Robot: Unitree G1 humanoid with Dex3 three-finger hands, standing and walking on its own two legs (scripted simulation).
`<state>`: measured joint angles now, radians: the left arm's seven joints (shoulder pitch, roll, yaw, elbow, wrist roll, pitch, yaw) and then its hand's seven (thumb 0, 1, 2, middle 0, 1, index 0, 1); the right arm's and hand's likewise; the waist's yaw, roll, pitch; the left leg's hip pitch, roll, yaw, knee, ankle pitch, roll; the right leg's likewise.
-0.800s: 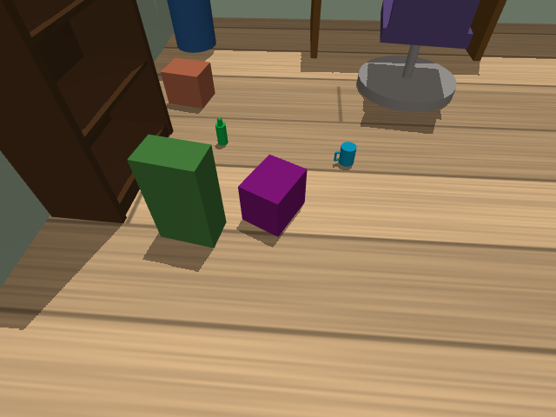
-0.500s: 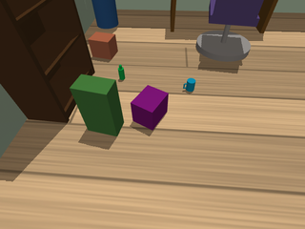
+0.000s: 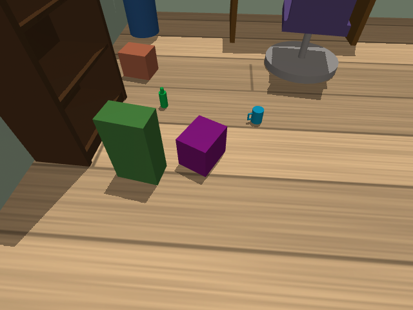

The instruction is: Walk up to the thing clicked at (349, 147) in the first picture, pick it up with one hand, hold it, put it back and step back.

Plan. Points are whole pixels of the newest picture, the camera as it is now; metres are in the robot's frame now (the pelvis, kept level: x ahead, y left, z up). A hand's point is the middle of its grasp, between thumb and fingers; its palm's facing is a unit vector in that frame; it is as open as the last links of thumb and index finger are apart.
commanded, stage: stand
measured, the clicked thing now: (255, 115) +1.48 -0.35 -0.73
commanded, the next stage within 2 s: walk up in 0.32 s
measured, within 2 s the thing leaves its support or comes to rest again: neither
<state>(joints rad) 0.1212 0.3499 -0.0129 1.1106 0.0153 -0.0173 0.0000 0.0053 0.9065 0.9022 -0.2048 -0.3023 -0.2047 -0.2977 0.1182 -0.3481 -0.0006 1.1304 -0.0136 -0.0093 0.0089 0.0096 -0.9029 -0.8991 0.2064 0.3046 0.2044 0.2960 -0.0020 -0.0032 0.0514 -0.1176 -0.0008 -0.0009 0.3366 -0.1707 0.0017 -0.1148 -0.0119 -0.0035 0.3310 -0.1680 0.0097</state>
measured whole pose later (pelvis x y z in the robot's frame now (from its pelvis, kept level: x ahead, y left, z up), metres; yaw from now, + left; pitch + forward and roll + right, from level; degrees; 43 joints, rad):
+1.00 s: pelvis +0.03 +0.07 -0.02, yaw -40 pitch +0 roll -1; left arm 0.21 0.43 0.05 0.72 0.04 0.04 -0.05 0.01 0.91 0.90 -0.20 -0.30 -0.20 -0.30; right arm 0.29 -0.40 -0.10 0.73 -0.02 0.03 0.04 0.01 -0.90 -0.90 0.21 0.30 0.21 0.30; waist -0.08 0.03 0.12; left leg -0.14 0.05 0.31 0.57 -0.43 0.06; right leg -0.31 -0.01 -0.06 0.59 -0.29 -0.03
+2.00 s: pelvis +0.05 +0.05 -0.05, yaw -77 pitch -1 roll -1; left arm 0.32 0.44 0.04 0.74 0.01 -0.01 0.01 0.01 0.90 0.90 -0.21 -0.30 -0.21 -0.30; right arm 0.26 -0.41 -0.04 0.75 -0.03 -0.01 0.01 0.01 -0.90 -0.90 0.21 0.30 0.21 0.30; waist 0.01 0.02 0.11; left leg -0.44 0.02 0.05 0.84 -0.39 0.04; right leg -0.39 0.03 0.15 0.85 -0.45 0.04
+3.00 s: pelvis +0.06 +0.07 -0.02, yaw -91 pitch -2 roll +0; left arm 0.14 0.36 0.01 1.05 0.00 -0.01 -0.01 0.01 0.91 0.90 -0.21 -0.30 -0.21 -0.30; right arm 0.19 -0.38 0.00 1.04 -0.02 -0.02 0.01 0.01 -0.90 -0.90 0.21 0.30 0.21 0.30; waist 0.00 -0.01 0.05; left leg -0.20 0.05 0.07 0.57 -0.32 -0.02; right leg -0.30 0.03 0.12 0.57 -0.23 0.02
